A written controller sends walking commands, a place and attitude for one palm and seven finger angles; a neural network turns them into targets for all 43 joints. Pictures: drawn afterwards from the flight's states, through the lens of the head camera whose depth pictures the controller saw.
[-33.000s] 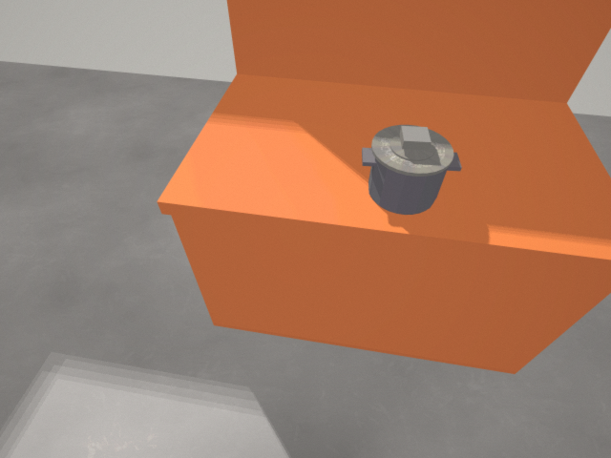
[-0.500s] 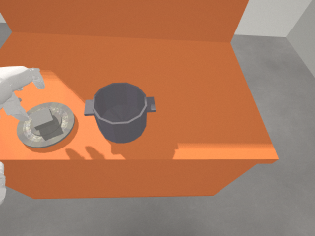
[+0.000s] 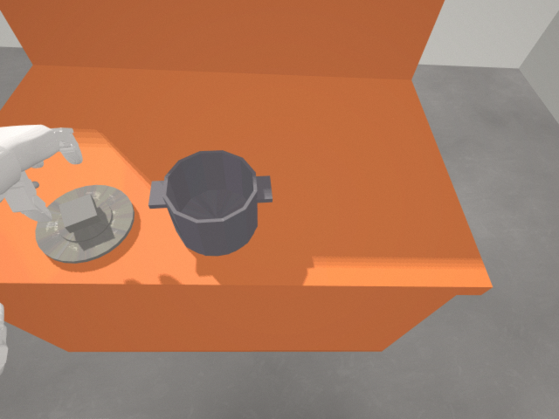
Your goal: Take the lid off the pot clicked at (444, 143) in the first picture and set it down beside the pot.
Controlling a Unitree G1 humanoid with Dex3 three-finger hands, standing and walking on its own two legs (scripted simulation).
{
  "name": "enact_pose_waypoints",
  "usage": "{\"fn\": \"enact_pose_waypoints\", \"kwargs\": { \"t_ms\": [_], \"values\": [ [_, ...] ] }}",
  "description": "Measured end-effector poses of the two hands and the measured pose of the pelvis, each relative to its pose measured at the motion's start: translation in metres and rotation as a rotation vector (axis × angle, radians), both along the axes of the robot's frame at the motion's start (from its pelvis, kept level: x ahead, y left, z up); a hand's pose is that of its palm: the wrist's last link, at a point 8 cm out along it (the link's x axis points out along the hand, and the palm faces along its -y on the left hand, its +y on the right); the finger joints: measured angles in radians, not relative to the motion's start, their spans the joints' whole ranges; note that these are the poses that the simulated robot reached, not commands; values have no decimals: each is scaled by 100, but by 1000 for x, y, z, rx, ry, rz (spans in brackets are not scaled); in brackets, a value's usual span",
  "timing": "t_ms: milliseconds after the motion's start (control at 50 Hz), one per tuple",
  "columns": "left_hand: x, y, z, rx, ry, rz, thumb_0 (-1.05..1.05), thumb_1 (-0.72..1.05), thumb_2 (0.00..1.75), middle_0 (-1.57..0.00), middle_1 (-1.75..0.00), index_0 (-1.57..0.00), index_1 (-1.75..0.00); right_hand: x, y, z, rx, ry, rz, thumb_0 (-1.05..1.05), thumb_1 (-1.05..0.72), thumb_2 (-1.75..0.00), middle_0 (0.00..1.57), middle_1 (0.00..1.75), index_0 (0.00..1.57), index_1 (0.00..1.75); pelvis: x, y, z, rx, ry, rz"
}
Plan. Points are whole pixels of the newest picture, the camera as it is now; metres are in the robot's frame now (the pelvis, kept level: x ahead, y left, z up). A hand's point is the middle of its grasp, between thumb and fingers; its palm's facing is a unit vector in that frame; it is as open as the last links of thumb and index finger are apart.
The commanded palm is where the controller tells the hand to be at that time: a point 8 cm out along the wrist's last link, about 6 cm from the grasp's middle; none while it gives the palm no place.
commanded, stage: draw the hand back to the body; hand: left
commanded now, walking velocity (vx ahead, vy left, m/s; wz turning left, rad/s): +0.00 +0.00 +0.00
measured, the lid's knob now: (80, 213) +0.46 +0.36 -0.06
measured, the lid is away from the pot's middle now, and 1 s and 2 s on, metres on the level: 0.24 0.24 0.24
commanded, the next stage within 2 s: none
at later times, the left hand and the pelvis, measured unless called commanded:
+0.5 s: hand (70, 173) +0.40 +0.28 +0.13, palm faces +0.36 -0.85 -0.40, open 10.9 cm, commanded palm +0.34 +0.31 +0.15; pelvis +0.01 -0.02 +0.01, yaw +0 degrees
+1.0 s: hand (78, 203) +0.34 +0.24 +0.15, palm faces +0.48 -0.80 -0.35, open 8.7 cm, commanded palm +0.28 +0.27 +0.17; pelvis +0.03 -0.06 +0.01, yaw +0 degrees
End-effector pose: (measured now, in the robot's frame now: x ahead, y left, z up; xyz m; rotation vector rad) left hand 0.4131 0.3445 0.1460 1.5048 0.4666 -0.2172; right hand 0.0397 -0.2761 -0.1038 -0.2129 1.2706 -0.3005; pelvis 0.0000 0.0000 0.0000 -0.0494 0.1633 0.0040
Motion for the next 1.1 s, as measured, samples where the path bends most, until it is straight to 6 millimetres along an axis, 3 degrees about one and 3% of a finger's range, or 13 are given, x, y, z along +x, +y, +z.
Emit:
{"fn": "enact_pose_waypoints", "kwargs": {
  "t_ms": [120,260,380,480,580,860,1000,1100],
  "values": [
    [-14,-1,0,-38,-13,4,0,7,48,-31,-96,-31,-96,9,2,-1,20,-23,12,1,-90,-90,20,30,20,30,0,-2,1,4,-20,3],
    [-36,-3,8,-24,-50,-7,0,7,48,-32,-96,-31,-96,33,8,0,52,-91,51,1,-90,-90,20,30,20,30,-3,-4,3,6,-46,12],
    [-50,-25,-1,-763,-508,217,0,7,48,-32,-96,-31,-96,59,22,7,42,-196,119,1,-91,-90,20,30,20,30,-3,-10,6,19,-111,5],
    [-53,-30,-3,-984,-717,370,0,8,49,-32,-94,-31,-95,78,22,20,22,-297,141,1,-90,-90,20,30,21,30,5,-19,8,17,-131,-4],
    [-61,-35,12,-1028,-828,397,0,14,52,-30,-89,-29,-90,91,10,23,22,-361,151,1,-90,-90,20,30,21,30,15,-26,10,16,-138,-13],
    [-98,-57,16,-988,-868,455,0,40,66,-27,-69,-26,-69,116,-30,16,17,-360,161,1,-90,-90,20,30,20,30,33,-54,11,26,-145,-5],
    [-121,-75,19,-991,-879,454,1,55,73,-25,-57,-24,-57,135,-37,19,23,-421,187,1,-90,-90,20,30,20,30,33,-64,11,28,-168,0],
    [-139,-77,18,-987,-879,468,1,65,78,-24,-49,-23,-49,145,-36,23,32,-466,195,1,-90,-90,20,30,20,30,30,-69,11,29,-182,1]
  ]
}}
